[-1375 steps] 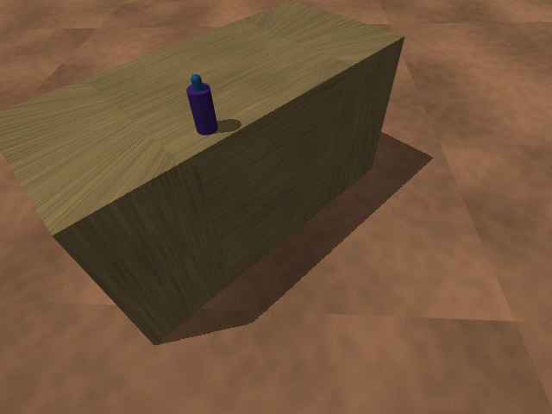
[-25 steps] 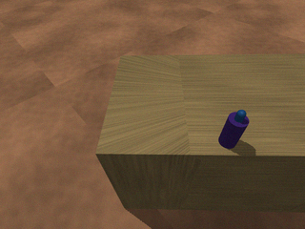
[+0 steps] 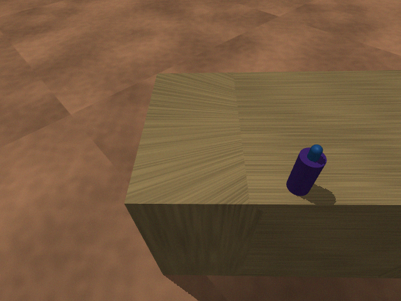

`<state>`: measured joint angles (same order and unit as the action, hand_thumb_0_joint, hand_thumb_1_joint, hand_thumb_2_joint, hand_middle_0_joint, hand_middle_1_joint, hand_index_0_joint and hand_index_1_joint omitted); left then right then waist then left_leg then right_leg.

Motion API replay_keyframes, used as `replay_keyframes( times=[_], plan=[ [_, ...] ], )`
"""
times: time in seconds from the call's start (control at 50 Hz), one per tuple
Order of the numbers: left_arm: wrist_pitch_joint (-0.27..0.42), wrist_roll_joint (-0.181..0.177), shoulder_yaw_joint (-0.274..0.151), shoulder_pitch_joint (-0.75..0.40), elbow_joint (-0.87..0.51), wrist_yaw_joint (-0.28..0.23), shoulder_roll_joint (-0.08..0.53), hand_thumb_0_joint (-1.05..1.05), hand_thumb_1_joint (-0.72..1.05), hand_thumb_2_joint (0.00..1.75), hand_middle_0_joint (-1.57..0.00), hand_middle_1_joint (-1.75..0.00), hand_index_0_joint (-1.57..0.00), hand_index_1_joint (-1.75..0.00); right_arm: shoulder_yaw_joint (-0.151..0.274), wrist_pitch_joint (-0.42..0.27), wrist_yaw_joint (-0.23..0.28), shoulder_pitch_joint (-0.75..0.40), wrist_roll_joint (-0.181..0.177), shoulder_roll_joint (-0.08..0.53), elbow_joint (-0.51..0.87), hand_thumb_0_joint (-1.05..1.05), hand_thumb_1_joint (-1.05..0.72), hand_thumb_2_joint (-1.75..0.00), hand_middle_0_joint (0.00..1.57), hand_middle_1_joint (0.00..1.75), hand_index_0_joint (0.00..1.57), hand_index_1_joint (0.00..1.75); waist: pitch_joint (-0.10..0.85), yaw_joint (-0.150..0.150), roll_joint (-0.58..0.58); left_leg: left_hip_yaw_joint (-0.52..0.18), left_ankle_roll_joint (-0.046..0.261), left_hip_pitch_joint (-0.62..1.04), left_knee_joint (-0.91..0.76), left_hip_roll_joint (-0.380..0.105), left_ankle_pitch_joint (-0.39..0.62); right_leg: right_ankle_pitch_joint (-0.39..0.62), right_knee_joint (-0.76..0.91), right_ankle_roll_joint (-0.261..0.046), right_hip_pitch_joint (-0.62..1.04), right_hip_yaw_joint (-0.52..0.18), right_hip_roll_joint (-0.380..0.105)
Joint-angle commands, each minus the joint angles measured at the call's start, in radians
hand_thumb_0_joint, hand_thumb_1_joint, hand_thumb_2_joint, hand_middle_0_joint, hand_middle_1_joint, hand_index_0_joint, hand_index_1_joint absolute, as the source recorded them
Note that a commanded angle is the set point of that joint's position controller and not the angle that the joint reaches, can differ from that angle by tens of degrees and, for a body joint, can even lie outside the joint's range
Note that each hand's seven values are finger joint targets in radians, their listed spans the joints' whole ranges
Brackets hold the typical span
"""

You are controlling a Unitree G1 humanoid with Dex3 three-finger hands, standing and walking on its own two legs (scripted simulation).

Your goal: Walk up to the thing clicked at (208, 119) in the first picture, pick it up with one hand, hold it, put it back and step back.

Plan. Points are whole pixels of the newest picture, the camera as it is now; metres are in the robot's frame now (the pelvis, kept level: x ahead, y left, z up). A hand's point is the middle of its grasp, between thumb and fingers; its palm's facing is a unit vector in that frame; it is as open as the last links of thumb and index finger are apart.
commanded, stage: stand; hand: right
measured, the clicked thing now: (307, 168) +0.41 -0.22 +0.00
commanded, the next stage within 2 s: none
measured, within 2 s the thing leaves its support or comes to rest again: neither
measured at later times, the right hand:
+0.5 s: hand out of the picture +0.06 -0.25 -0.16, palm faces -0.02 +0.94 -0.34, open 7.4 cm
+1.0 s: hand out of the picture +0.07 -0.25 -0.16, palm faces +0.00 +0.94 -0.34, open 7.4 cm
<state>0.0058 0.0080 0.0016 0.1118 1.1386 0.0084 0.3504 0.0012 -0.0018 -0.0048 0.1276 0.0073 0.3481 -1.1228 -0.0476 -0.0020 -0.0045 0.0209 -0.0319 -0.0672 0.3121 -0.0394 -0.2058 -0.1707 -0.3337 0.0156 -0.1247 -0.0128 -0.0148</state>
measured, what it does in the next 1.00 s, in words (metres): stands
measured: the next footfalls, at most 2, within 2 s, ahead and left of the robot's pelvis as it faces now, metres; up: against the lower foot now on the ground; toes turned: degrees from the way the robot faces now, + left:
none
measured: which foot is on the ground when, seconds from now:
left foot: down 0.00-1.00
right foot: down 0.00-1.00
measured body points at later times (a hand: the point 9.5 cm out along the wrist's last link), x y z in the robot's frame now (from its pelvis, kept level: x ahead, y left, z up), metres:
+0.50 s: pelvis +0.00 +0.00 +0.00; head +0.01 +0.00 +0.45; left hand +0.07 +0.30 -0.13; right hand +0.07 -0.30 -0.13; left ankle -0.02 +0.14 -0.75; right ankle +0.01 -0.13 -0.75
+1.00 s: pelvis +0.00 +0.00 +0.00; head +0.01 +0.00 +0.45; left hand +0.08 +0.30 -0.13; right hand +0.07 -0.30 -0.13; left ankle -0.02 +0.14 -0.75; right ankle +0.01 -0.13 -0.75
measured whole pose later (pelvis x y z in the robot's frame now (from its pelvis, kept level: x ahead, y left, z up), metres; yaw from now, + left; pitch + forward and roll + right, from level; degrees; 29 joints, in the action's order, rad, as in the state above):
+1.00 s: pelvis +0.00 +0.00 +0.00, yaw -1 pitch -2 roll +0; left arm 0.01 0.01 0.00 0.12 1.13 0.01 0.35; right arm 0.01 0.00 -0.01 0.13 0.01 0.35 -1.12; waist -0.05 0.00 0.00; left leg 0.03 -0.03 -0.06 0.31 -0.04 -0.21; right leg -0.17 -0.33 0.02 -0.12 -0.02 -0.01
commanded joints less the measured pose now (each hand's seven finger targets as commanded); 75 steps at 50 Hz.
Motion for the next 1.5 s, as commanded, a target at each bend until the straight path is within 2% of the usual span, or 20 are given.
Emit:
replay_keyframes(
  times=[0.0,0.22,0.48,0.74,0.82,0.9,1.16,1.2,1.34,1.48],
  plan=[
    [0.02,-0.002,-0.036,-0.028,-0.059,-0.018,0.212,0.0,0.9,0.9,-0.2,-0.3,-0.2,-0.3,0.036,-0.026,0.017,-0.03,0.003,0.216,0.052,0.0,-0.9,-0.9,0.2,0.3,0.2,0.3,0.058,0.004,0.011,-0.069,0.041,-0.009,-0.05,-0.098,0.138,0.182,0.043,-0.038,0.019,-0.083,-0.111],
    [0.017,0.001,-0.038,-0.026,-0.059,-0.018,0.212,0.0,0.9,0.9,-0.2,-0.3,-0.2,-0.3,0.036,-0.024,0.017,-0.027,0.003,0.213,0.052,0.0,-0.9,-0.9,0.2,0.3,0.2,0.3,0.051,0.004,0.005,-0.068,0.043,-0.023,-0.058,-0.097,0.099,0.16,0.043,-0.038,0.018,-0.086,-0.112],
    [0.021,-0.002,-0.033,-0.016,-0.059,-0.018,0.208,0.0,0.9,0.9,-0.2,-0.3,-0.2,-0.3,0.037,-0.026,0.016,-0.025,0.003,0.218,0.051,0.0,-0.9,-0.9,0.2,0.3,0.2,0.3,0.064,0.004,0.008,-0.07,0.042,0.005,-0.049,-0.103,0.146,0.181,0.036,-0.036,0.007,-0.083,-0.111],
    [0.021,-0.003,-0.036,-0.022,-0.066,-0.019,0.215,0.0,0.9,0.9,-0.2,-0.3,-0.2,-0.3,0.04,-0.024,0.015,-0.028,0.003,0.218,0.054,0.0,-0.9,-0.9,0.2,0.3,0.2,0.3,0.067,0.002,0.007,-0.063,0.042,0.013,-0.049,-0.101,0.135,0.189,0.032,-0.041,0.008,-0.092,-0.113],
    [0.022,-0.001,-0.037,-0.02,-0.069,-0.019,0.216,0.0,0.9,0.9,-0.2,-0.3,-0.2,-0.3,0.041,-0.027,0.015,-0.028,0.002,0.215,0.057,0.0,-0.9,-0.9,0.2,0.3,0.2,0.3,0.067,0.004,0.009,-0.061,0.044,0.003,-0.05,-0.1,0.153,0.22,0.033,-0.039,0.021,-0.093,-0.114],
    [0.021,-0.001,-0.035,-0.018,-0.067,-0.019,0.212,0.0,0.9,0.9,-0.2,-0.3,-0.2,-0.3,0.039,-0.025,0.015,-0.031,0.002,0.212,0.056,0.0,-0.9,-0.9,0.2,0.3,0.2,0.3,0.057,0.004,0.004,-0.062,0.043,0.012,-0.05,-0.104,0.142,0.196,0.039,-0.036,0.007,-0.088,-0.112],
    [0.023,0.002,-0.039,-0.02,-0.074,-0.02,0.213,0.0,0.9,0.9,-0.2,-0.3,-0.2,-0.3,0.043,-0.024,0.016,-0.03,0.003,0.215,0.062,0.0,-0.9,-0.9,0.2,0.3,0.2,0.3,0.07,0.001,0.012,-0.06,0.047,0.008,-0.049,-0.105,0.156,0.217,0.031,-0.036,0.015,-0.085,-0.112],
    [0.022,-0.001,-0.04,-0.027,-0.07,-0.02,0.22,0.0,0.9,0.9,-0.2,-0.3,-0.2,-0.3,0.04,-0.025,0.016,-0.025,0.004,0.206,0.06,0.0,-0.9,-0.9,0.2,0.3,0.2,0.3,0.047,-0.002,0.0,-0.063,0.041,-0.001,-0.059,-0.102,0.138,0.186,0.036,-0.036,0.009,-0.085,-0.109],
    [0.022,0.001,-0.039,-0.021,-0.072,-0.019,0.217,0.0,0.9,0.9,-0.2,-0.3,-0.2,-0.3,0.044,-0.025,0.014,-0.034,0.002,0.213,0.061,0.0,-0.9,-0.9,0.2,0.3,0.2,0.3,0.06,0.002,0.005,-0.064,0.042,0.013,-0.057,-0.102,0.135,0.174,0.037,-0.036,0.002,-0.083,-0.107],
    [0.023,-0.001,-0.039,-0.025,-0.075,-0.02,0.218,0.0,0.9,0.9,-0.2,-0.3,-0.2,-0.3,0.044,-0.025,0.015,-0.021,0.003,0.21,0.057,0.0,-0.9,-0.9,0.2,0.3,0.2,0.3,0.07,-0.002,0.003,-0.059,0.042,0.011,-0.049,-0.102,0.157,0.215,0.033,-0.04,0.019,-0.093,-0.114]
  ],
)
